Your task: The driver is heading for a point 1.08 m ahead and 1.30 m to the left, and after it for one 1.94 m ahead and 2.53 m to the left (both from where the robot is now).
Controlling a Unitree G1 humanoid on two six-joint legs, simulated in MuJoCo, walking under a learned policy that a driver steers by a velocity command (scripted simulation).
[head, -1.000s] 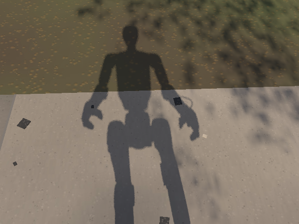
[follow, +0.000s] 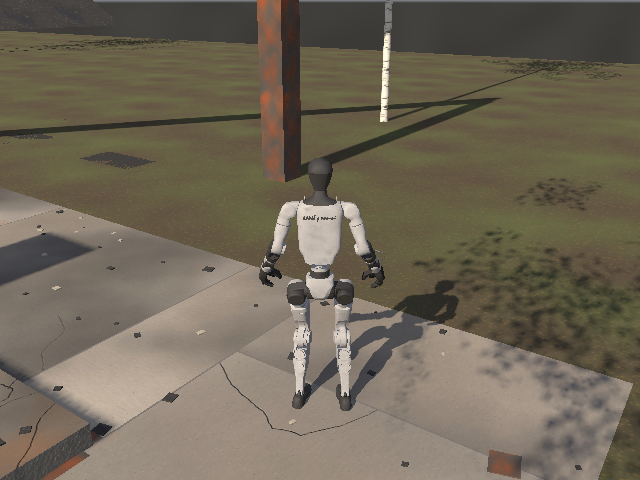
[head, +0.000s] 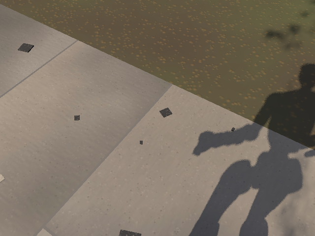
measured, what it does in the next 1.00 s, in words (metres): steps on the spot, turning left: right foot, then left foot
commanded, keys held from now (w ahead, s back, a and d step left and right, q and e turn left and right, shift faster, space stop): q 0.98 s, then w+q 0.02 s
